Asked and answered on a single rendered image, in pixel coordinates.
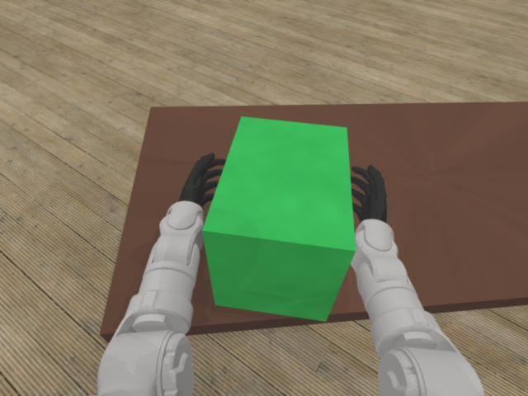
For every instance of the robot left upper arm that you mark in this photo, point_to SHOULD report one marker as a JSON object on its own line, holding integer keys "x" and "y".
{"x": 158, "y": 363}

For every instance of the robot left hand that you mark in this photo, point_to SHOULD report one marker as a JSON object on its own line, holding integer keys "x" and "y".
{"x": 196, "y": 186}

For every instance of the table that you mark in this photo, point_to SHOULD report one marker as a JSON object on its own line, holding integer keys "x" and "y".
{"x": 455, "y": 176}

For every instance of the carton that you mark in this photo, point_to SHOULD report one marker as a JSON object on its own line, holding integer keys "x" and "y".
{"x": 279, "y": 235}

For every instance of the robot right upper arm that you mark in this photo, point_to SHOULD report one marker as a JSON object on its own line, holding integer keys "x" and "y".
{"x": 409, "y": 371}

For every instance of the robot left forearm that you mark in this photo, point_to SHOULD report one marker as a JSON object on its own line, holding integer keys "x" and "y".
{"x": 164, "y": 298}

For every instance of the robot right hand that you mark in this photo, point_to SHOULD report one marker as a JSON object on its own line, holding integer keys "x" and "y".
{"x": 374, "y": 204}

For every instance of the robot right forearm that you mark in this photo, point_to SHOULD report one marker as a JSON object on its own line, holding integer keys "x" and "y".
{"x": 396, "y": 313}

